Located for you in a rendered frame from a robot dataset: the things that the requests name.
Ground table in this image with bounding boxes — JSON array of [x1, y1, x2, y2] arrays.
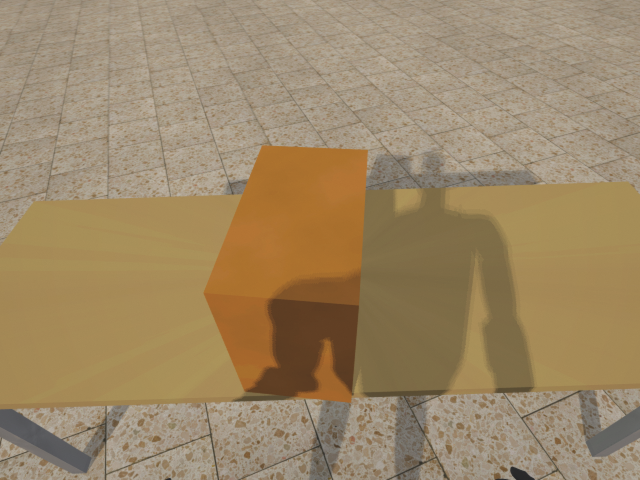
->
[[0, 181, 640, 474]]

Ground carton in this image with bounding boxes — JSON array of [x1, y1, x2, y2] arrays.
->
[[203, 145, 368, 403]]

